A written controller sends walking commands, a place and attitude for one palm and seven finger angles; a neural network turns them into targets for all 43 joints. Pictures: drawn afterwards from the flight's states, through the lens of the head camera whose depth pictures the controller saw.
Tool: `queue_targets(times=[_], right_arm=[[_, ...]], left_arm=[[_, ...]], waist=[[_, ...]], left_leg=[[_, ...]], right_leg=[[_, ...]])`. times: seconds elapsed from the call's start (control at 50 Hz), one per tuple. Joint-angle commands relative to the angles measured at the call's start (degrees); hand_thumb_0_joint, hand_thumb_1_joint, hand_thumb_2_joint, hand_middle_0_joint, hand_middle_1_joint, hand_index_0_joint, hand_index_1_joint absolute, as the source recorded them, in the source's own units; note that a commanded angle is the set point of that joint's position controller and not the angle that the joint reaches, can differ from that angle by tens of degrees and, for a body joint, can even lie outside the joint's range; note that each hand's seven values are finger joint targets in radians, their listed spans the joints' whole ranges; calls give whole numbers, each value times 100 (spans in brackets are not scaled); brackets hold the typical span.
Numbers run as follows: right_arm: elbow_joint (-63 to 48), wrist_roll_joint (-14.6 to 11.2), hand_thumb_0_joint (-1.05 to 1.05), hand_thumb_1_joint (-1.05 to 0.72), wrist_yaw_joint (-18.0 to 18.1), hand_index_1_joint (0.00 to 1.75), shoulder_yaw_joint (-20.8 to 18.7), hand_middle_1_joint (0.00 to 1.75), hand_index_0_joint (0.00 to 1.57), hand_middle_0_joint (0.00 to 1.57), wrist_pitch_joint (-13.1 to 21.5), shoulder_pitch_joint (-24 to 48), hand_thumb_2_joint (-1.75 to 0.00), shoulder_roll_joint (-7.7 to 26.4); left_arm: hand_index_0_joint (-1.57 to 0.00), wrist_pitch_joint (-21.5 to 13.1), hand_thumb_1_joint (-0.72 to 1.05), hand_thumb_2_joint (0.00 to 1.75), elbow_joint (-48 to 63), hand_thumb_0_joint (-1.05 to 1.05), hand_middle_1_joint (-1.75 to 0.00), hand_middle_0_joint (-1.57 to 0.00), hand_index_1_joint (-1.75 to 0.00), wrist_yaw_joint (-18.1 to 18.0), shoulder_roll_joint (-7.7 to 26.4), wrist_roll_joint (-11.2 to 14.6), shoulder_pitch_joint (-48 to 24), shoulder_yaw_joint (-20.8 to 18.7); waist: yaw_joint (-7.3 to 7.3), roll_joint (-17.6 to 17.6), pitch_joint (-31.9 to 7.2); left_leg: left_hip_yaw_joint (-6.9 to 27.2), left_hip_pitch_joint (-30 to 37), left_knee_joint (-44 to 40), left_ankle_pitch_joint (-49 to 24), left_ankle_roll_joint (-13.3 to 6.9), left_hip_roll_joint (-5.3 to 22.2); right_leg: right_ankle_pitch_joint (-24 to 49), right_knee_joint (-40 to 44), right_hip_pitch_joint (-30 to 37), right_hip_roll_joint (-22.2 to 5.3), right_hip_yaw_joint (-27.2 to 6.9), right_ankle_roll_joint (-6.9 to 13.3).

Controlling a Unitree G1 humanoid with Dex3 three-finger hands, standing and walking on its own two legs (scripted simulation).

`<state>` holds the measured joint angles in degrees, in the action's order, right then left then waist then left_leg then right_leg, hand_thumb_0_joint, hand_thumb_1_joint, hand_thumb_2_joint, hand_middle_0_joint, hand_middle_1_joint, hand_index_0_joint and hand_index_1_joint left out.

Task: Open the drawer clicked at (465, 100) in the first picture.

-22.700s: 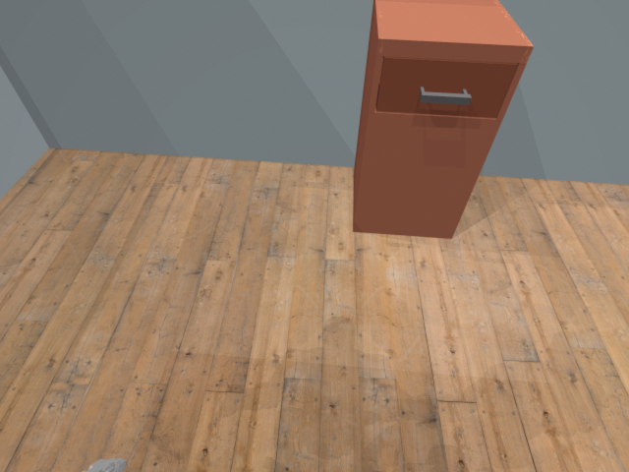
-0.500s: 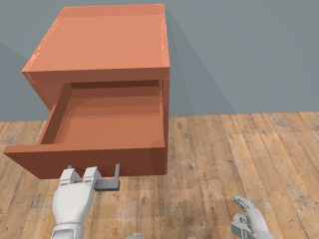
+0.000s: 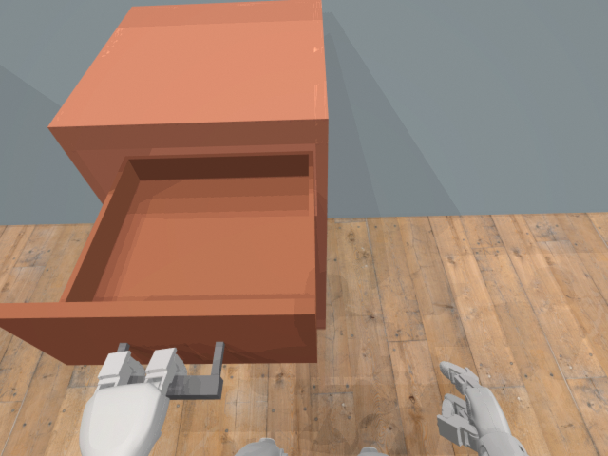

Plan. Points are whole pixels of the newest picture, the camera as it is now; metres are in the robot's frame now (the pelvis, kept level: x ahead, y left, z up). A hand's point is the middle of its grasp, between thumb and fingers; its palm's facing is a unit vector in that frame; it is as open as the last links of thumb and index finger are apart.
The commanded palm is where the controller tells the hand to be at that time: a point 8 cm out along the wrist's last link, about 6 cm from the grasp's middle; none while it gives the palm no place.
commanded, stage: pull the drawer open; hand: left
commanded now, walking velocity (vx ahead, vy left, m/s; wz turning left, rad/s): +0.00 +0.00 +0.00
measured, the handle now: (166, 369) +0.23 +0.21 -0.01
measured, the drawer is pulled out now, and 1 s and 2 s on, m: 0.29 0.30 0.30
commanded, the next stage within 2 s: open the thumb to release the handle in 0.16 s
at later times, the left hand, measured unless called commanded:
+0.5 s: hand (148, 426) +0.16 +0.21 -0.03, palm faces -0.02 -0.10 -1.00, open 6.9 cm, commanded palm +0.13 +0.22 +0.02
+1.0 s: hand (149, 427) +0.16 +0.21 -0.03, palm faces +0.00 -0.08 -1.00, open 13.7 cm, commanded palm +0.14 +0.21 +0.02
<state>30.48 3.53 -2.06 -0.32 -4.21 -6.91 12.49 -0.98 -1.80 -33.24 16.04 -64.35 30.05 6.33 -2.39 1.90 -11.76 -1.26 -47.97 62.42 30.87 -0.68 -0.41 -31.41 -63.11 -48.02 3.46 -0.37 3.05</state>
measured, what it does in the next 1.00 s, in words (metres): stands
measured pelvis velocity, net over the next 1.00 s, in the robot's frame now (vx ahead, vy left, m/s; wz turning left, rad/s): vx -0.02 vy -0.01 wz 0.02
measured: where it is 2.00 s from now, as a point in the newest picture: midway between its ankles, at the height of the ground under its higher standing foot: outside the picture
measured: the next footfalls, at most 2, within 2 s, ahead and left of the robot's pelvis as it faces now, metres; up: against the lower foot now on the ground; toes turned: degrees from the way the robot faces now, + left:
none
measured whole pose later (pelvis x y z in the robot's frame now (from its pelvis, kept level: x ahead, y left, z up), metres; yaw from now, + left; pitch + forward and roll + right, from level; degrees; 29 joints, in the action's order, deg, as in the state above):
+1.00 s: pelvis -0.02 -0.01 -0.01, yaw +1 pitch +16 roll +1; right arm 31.7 3.5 -0.2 -1.3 -4.3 -6.8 13.3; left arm -1.5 -4.7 -35.1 16.6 -64.2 26.0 6.0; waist -2.7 2.6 -11.5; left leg 0.3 -50.6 63.9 29.7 0.1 -0.7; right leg -30.8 -64.6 -50.2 3.2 1.3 3.8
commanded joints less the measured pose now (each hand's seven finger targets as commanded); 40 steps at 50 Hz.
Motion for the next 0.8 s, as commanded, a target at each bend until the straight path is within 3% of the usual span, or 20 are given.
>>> queue_targets(times=[0.0, 0.02, 0.08, 0.14, 0.18, 0.22, 0.24, 0.26, 0.3, 0.32, 0.4, 0.46, 0.5, 0.52, 0.58, 0.6, 0.64, 0.7, 0.72, 0.78], right_arm=[[-997, 1, 0, -90, 1, 30, -180, 30, 20, 20, 272, 614, -90, 539], [-993, -16, 0, -90, 19, 30, -193, 30, 20, 20, 271, 579, -90, 534], [-1052, 5, 0, -90, 8, 30, -191, 30, 20, 20, 294, 528, -90, 532], [-1072, 14, 0, -90, -16, 30, -176, 30, 20, 20, 306, 567, -90, 509], [-1067, 5, 0, -90, -7, 30, -170, 30, 20, 20, 295, 554, -90, 502], [-1079, 21, 0, -90, -39, 30, -182, 30, 20, 20, 308, 539, -90, 484], [-874, 73, 0, -90, -7, 30, -215, 30, 20, 20, 228, 538, -90, 626], [-894, 92, 0, -90, 49, 30, -260, 30, 20, 20, 254, 491, -90, 560], [-894, 82, 0, -90, 70, 30, -234, 30, 20, 20, 306, 487, -90, 543], [-899, 57, 0, -90, 83, 30, -266, 30, 20, 20, 311, 475, -90, 554], [-880, 24, 0, -90, 112, 30, -255, 30, 20, 20, 265, 501, -90, 560], [-876, -13, 0, -90, 150, 30, -249, 30, 20, 20, 237, 528, -90, 554], [-874, -2, 0, -90, 141, 30, -226, 30, 20, 20, 234, 554, -90, 565], [-888, -25, 0, -90, 153, 30, -237, 30, 20, 20, 245, 539, -90, 542], [-878, -18, 0, -90, 157, 30, -227, 30, 20, 20, 256, 540, -90, 567], [-877, -13, 0, -90, 154, 30, -215, 30, 20, 20, 243, 560, -90, 566], [-870, -16, 0, -90, 167, 30, -232, 30, 20, 20, 249, 568, -90, 568], [-850, -19, 0, -90, 171, 30, -220, 30, 20, 20, 262, 568, -90, 552], [-855, -33, 0, -90, 177, 30, -245, 30, 20, 20, 260, 554, -90, 552], [-841, -25, 0, -90, 185, 30, -247, 30, 20, 20, 253, 568, -90, 571]], left_arm=[[-40, -51, 90, 90, 947, 0, -135, -40, -135, -193, 721, 136, 943, -630], [-40, -64, 90, 90, 926, 0, -135, -40, -135, -188, 641, 142, 995, -581], [-40, -123, 90, 90, 1059, 0, -135, -40, -135, -178, 692, 143, 1074, -638], [-40, -202, 90, 90, 1123, 0, -135, -40, -135, -132, 774, 220, 1440, -730], [-40, -250, 90, 90, 1121, 0, -135, -40, -135, -141, 810, 223, 1571, -827], [-40, -294, 90, 90, 1173, 0, -135, -40, -135, -123, 659, 215, 1759, -678], [-40, -259, 90, 90, 1180, 0, -135, -40, -135, -227, 1072, 41, -4, -881], [-40, -272, 83, 87, 1113, 0, -134, -40, -134, -303, 908, -7, 72, -934], [-38, -232, 69, 81, 826, 0, -133, -38, -133, -362, 926, 19, 462, -1025], [-38, -206, 62, 78, 871, 0, -132, -38, -132, -346, 776, 71, 455, -867], [-36, -89, 34, 66, 926, 0, -129, -36, -129, -324, 913, 154, 384, -916], [-35, -36, 13, 57, 785, 0, -127, -35, -127, -300, 874, 158, 451, -855], [-33, -41, -1, 51, 867, 0, -125, -33, -125, -300, 931, 141, 313, -869], [-33, -29, -8, 48, 778, 0, -124, -33, -124, -290, 800, 140, 432, -749], [-32, -16, -29, 39, 723, 0, -122, -32, -122, -264, 820, 155, 224, -745], [-31, -34, -36, 36, 687, 0, -122, -31, -122, -266, 871, 145, 255, -804], [-30, -23, -50, 30, 695, 0, -120, -30, -120, -258, 876, 159, 98, -775], [-30, -57, -50, 30, 638, 0, -120, -30, -120, -270, 918, 165, 215, -861], [-30, -68, -50, 30, 628, 0, -120, -30, -120, -273, 867, 141, 228, -811], [-30, -41, -50, 30, 650, 0, -120, -30, -120, -274, 902, 168, 43, -845]], waist=[[-202, -319, -856], [-177, -253, -729], [-208, -205, -935], [-279, -399, -988], [-288, -250, -1000], [-284, -242, -992], [95, -399, -867], [-39, -312, -982], [-121, -298, -1089], [-87, -251, -1069], [-99, -385, -1244], [-105, -435, -990], [-130, -349, -1140], [-111, -280, -976], [-35, -385, -886], [-98, -419, -908], [-62, -452, -838], [-122, -409, -990], [-109, -276, -862], [-50, -377, -890]], left_leg=[[122, 885, -537, -1782, -75, -202], [125, 779, -556, -1715, -98, -196], [124, 858, -514, -1800, -86, -209], [98, 754, -427, -1881, -80, -236], [108, 698, -456, -1998, -82, -228], [93, 712, -412, -2062, -95, -222], [166, 640, -214, -1819, -80, -205], [111, 531, -229, -1695, -111, -201], [106, 636, -267, -1704, -78, -227], [113, 653, -289, -1723, -101, -211], [80, 731, -333, -1776, -91, -236], [65, 560, -423, -1591, -106, -230], [50, 636, -442, -1594, -101, -241], [62, 626, -481, -1551, -114, -220], [67, 617, -502, -1428, -129, -203], [65, 594, -502, -1381, -117, -223], [52, 543, -490, -1280, -127, -224], [43, 534, -503, -1321, -124, -237], [61, 555, -517, -1341, -123, -224], [55, 535, -509, -1276, -135, -222]], right_leg=[[2267, 938, 528, -101, -310, 68], [2285, 943, 609, -103, -212, 68], [2339, 905, 580, -98, -296, 84], [2652, 876, 677, -132, -430, 65], [2848, 823, 811, -122, -373, 81], [2963, 790, 798, -136, -343, 64], [2663, 760, 169, -163, -520, 35], [2591, 741, 435, -173, -318, -4], [2470, 751, 408, -143, -358, 32], [2543, 773, 466, -141, -276, 37], [2636, 843, 621, -167, -366, 10], [2498, 947, 755, -172, -293, -8], [2432, 948, 731, -179, -361, -1], [2373, 971, 730, -167, -250, 13], [2160, 1067, 652, -176, -258, 2], [2045, 1054, 629, -168, -291, -5], [1976, 1125, 632, -204, -327, -23], [2078, 1093, 759, -201, -366, -15], [2078, 1083, 690, -177, -310, 11], [2026, 1149, 721, -191, -369, -7]])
